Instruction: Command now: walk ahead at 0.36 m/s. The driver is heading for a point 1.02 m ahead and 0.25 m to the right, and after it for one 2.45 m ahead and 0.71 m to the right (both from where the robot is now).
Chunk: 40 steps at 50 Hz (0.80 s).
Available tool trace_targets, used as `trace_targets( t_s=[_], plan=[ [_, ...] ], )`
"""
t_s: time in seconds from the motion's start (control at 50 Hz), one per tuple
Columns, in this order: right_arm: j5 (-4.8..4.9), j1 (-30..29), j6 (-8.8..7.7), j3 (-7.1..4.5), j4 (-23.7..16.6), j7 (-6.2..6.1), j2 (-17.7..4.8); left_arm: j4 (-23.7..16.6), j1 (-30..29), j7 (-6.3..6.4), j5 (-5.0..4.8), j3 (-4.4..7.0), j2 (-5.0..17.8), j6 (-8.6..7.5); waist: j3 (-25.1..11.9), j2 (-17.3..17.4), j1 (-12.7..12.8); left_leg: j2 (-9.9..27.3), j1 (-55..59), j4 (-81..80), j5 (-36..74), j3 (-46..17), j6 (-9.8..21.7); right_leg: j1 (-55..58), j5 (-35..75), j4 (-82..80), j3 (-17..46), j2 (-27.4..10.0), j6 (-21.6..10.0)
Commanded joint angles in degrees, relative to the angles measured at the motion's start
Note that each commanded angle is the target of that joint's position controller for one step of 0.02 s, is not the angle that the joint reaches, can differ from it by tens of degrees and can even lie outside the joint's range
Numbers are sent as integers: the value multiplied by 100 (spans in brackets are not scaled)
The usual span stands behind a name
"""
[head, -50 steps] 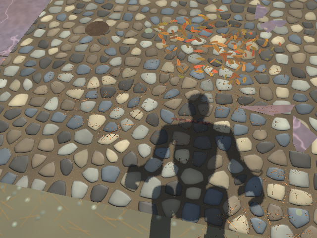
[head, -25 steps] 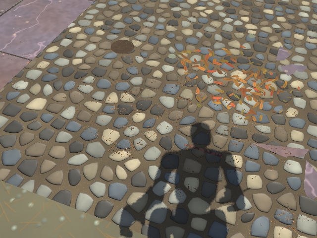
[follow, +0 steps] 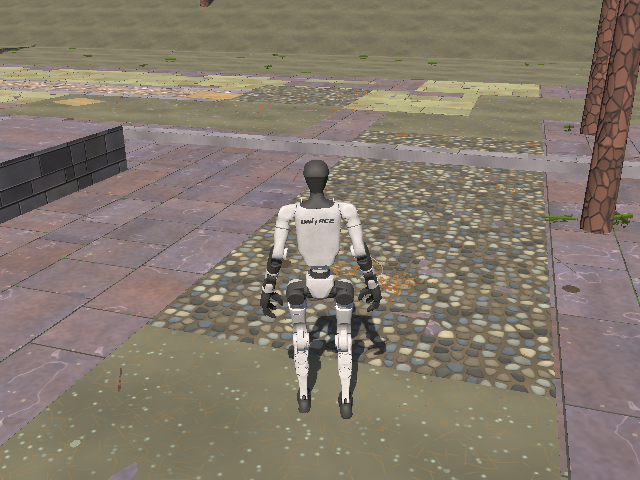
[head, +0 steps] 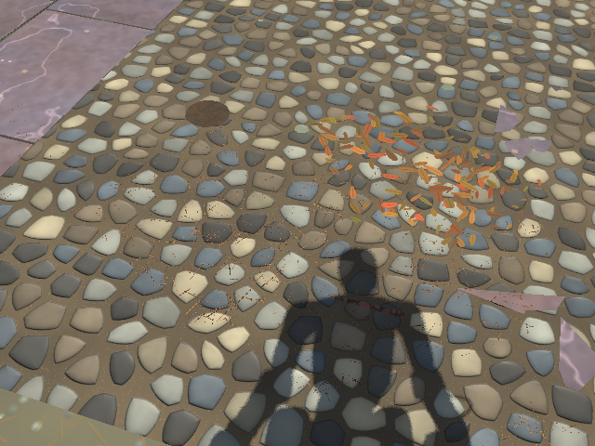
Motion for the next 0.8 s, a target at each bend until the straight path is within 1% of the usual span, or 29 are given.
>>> trace_targets(
  t_s=[0.02, 0.04, 0.06, 0.1, 0.12, 0.18, 0.22, 0.26, 0.32, 0.34, 0.36, 0.38, 0.4, 0.42, 0.44, 0.46, 0.48, 0.5, 0.52, 0.54, 0.56, 0.58, 0.62, 0.64, 0.66, 0.7, 0.72, 0.76, 0.8],
  plan=[
    [-23, 1263, -49, -223, 230, -62, -1020, -803, -1054, -84, 121, 52, 471, -218, 1059, 1162, -382, 2371, 1329, -2422, -3096, -4047, 992, -3400, -378, 2262, 171, 25, -324],
    [3, 741, -83, -163, 51, -43, -797, -737, -1020, -155, 76, 58, 467, -265, 1047, 726, -122, 2095, 1088, -2349, -2609, -3467, 871, -3280, 176, 2389, 257, -157, -339],
    [27, 525, -133, -136, -13, -36, -696, -638, -900, -201, 53, 43, 398, -307, 915, 601, 3, 1819, 1092, -2380, -1890, -2900, 724, -3114, 550, 2365, 212, -268, -272],
    [63, 569, -228, -73, 38, -74, -517, -547, -906, -259, 140, 40, 356, -302, 663, 559, 29, 1472, 1263, -2368, -461, -2043, 579, -2937, 1091, 2305, 6, -347, -89],
    [70, 756, -256, -48, 137, -82, -449, -552, -956, -270, 148, 29, 298, -278, 589, 580, 15, 1387, 1362, -2299, 120, -1781, 575, -2959, 1228, 2297, -80, -336, -14],
    [84, 1171, -271, -12, 351, -100, -389, -752, -1515, -263, 125, -13, 195, -218, 661, 615, -109, 1337, 1484, -2206, 1148, -1346, 669, -3272, 1467, 1965, -271, -342, 199],
    [66, 1235, -258, 3, 402, -106, -386, -949, -2000, -258, 107, -58, 135, -209, 769, 653, -194, 1287, 1371, -2175, 1631, -1126, 696, -3230, 1660, 1431, -393, -304, 278],
    [51, 1286, -262, 4, 452, -107, -420, -1104, -2363, -258, 70, -102, 87, -210, 826, 745, -264, 1256, 1243, -2134, 2060, -932, 691, -2920, 1854, 848, -512, -225, 257],
    [46, 1280, -268, -22, 523, -121, -511, -1238, -2549, -235, 35, -102, 159, -218, 883, 806, -239, 1391, 1316, -2034, 2580, -826, 657, -2472, 1919, 257, -581, -142, 61],
    [47, 1220, -267, -33, 537, -128, -539, -1252, -2494, -217, 33, -88, 197, -229, 876, 785, -174, 1456, 1377, -1941, 2881, -792, 624, -2283, 1882, 130, -593, -107, -40],
    [49, 1102, -268, -44, 535, -132, -578, -1220, -2306, -190, 31, -61, 241, -247, 804, 763, -44, 1485, 1425, -1706, 3497, -706, 560, -1956, 1786, 14, -618, -23, -152],
    [49, 986, -268, -64, 531, -137, -642, -1114, -1916, -148, 32, -13, 315, -273, 602, 760, 152, 1470, 1485, -1233, 4417, -596, 471, -1438, 1636, -74, -658, 127, -262],
    [50, 898, -248, -89, 538, -134, -709, -892, -1206, -99, 31, 58, 415, -313, 224, 687, 462, 1372, 1492, -374, 5098, -463, 383, -655, 1590, -275, -722, 316, -378],
    [55, 849, -228, -86, 524, -124, -700, -548, -211, -36, 72, 152, 566, -365, -313, 499, 847, 1120, 1048, 835, 4827, -267, 271, 587, 1642, -503, -683, 319, -505],
    [67, 971, -213, -18, 388, -104, -438, -369, 779, 24, 213, 277, 1019, -409, -1012, -92, 1091, 797, -89, 2619, 2764, -67, 188, 1959, 499, -675, 796, -992, -737],
    [220, 1613, -210, 60, 338, -36, 180, -342, 856, -21, 231, 354, 1460, -384, -1518, -1387, 658, -319, -1897, 4514, -1402, -146, -4, 2900, -285, -1735, 3837, -2372, -1440],
    [90, 1163, -192, -69, 328, -40, -367, -406, 235, -66, 26, 308, 1161, -338, -940, -543, 504, 37, -2347, 4907, -1038, -775, 134, 2229, -823, -2145, 3980, -2099, -1318],
    [69, 638, -207, -112, 175, -9, -459, -531, -399, -80, -23, 197, 743, -359, -150, -167, 300, 347, -2436, 4742, -384, -672, 172, 1361, -565, -2166, 2970, -1928, -1158],
    [65, 387, -234, -90, 132, 7, -341, -535, -634, -104, -4, 118, 453, -420, 147, 105, 195, 541, -2207, 4429, -3, -639, 166, 718, 315, -2318, 2299, -1663, -1042],
    [5, 329, -191, -93, 139, 24, -257, -473, -654, -87, -4, 75, 325, -472, 248, 38, 59, 670, -1950, 4181, 123, -615, 133, 347, 924, -2379, 1783, -1415, -910],
    [-52, 417, -119, -77, 158, 61, -171, -372, -604, -65, -7, 15, 157, -509, 242, -67, -78, 744, -1686, 3981, 176, -592, 74, 92, 1353, -2455, 1382, -1228, -807],
    [-60, 440, -62, -77, 165, 93, -106, -281, -424, -53, -1, -5, 132, -556, 209, -114, -115, 741, -1582, 3881, 195, -538, 29, 29, 1752, -2476, 1186, -1176, -809],
    [-74, 228, 23, -76, 97, 125, -60, -140, -96, -35, -23, 0, 229, -619, 296, -62, -144, 786, -1814, 3656, 303, -414, -63, 48, 2198, -2564, 894, -1103, -844],
    [-74, 22, 56, -75, 41, 124, -66, -103, -1, -24, -23, -5, 276, -630, 430, -15, -139, 798, -2005, 3499, 432, -334, -128, 55, 2739, -2583, 745, -1091, -844],
    [-76, -184, 77, -71, -22, 116, -69, -58, 123, -16, -25, -20, 290, -634, 517, 18, -121, 794, -2151, 3296, 565, -247, -198, 99, 3552, -2524, 561, -1066, -831],
    [-44, -543, 85, -39, -133, 96, -34, 27, 325, -6, -23, -75, 238, -622, 531, -31, -80, 709, -2174, 2722, 836, -64, -303, 188, 5170, -2279, 128, -910, -715],
    [-10, -713, 75, -6, -180, 90, 15, 49, 357, 1, -24, -105, 208, -607, 503, -91, -53, 631, -2024, 2312, 1008, 32, -321, 174, 5581, -2178, -68, -793, -615],
    [46, -1054, 58, 62, -244, 71, 101, 113, 492, 31, -30, -151, 192, -578, 429, -218, 79, 442, -1684, 1570, 1361, 206, -298, 248, 5963, -2030, -261, -667, -456],
    [69, -1204, 57, 91, -237, 25, 78, 211, 685, 73, -15, -178, 198, -537, 318, -315, 191, 289, -1517, 1153, 1562, 269, -251, 589, 6103, -1857, -252, -703, -414]
  ],
)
